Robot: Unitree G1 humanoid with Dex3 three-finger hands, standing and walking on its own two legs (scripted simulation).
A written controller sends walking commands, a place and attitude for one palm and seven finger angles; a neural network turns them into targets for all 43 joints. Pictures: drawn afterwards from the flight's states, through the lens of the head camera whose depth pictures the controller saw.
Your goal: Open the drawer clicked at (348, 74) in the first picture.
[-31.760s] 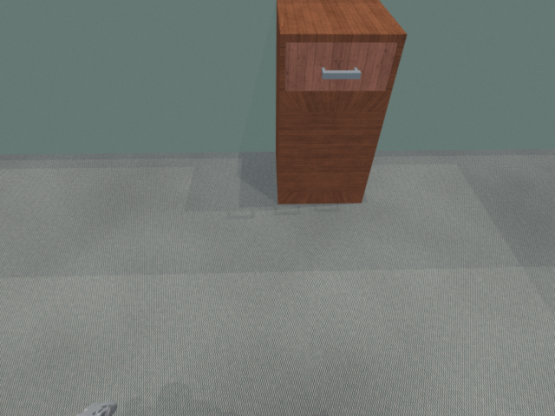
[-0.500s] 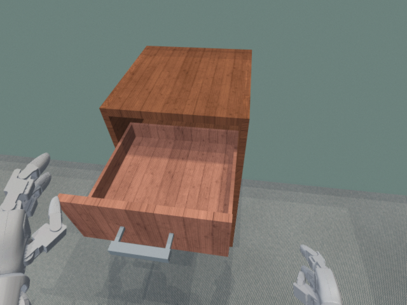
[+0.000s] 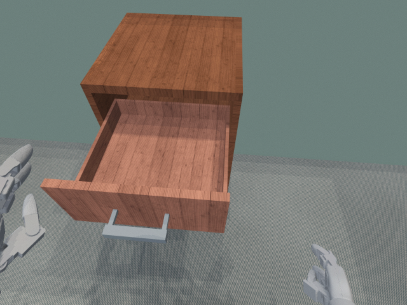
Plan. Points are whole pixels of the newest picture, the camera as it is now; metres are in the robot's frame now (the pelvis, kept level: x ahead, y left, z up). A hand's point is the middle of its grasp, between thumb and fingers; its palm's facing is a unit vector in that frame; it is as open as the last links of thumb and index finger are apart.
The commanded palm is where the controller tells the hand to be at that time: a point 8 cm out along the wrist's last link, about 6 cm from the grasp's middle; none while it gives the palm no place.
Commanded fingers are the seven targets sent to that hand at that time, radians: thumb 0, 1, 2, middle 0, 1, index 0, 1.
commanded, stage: step back with the hand held close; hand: left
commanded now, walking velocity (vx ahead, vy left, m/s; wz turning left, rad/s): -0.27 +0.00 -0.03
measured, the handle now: (138, 224) +0.29 +0.16 -0.06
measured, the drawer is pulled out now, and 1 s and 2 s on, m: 0.30 0.30 0.30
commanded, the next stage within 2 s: stop stepping back and stand still in 0.96 s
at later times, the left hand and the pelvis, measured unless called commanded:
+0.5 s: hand out of the picture +0.12 +0.25 +0.16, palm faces +0.38 -0.82 -0.43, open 7.4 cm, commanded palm +0.05 +0.29 +0.18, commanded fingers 0.00 0.90 0.90 -0.20 -0.30 -0.20 -0.30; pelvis -0.07 +0.01 -0.01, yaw +0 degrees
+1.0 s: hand out of the picture +0.05 +0.26 +0.15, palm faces +0.35 -0.85 -0.40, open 7.4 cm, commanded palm -0.02 +0.29 +0.18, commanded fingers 0.00 0.90 0.90 -0.20 -0.30 -0.20 -0.30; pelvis -0.16 +0.01 +0.00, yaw -2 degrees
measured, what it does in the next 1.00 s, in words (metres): walks backwards: right foot, then left foot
